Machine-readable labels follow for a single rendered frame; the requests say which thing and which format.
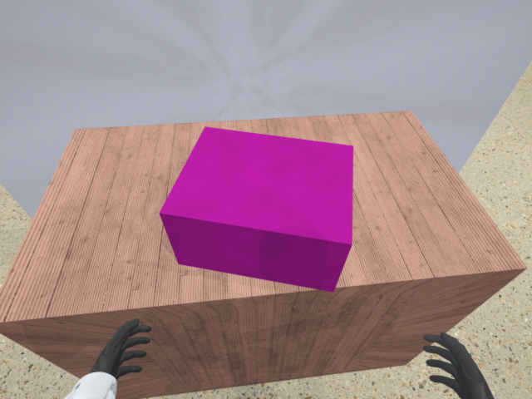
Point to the robot left hand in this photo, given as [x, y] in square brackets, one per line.
[113, 355]

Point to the carton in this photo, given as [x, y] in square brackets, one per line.
[263, 206]

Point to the robot right hand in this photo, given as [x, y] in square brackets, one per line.
[469, 382]

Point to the left robot forearm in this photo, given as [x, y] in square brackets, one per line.
[96, 385]

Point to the pedestal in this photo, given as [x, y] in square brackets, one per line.
[425, 254]

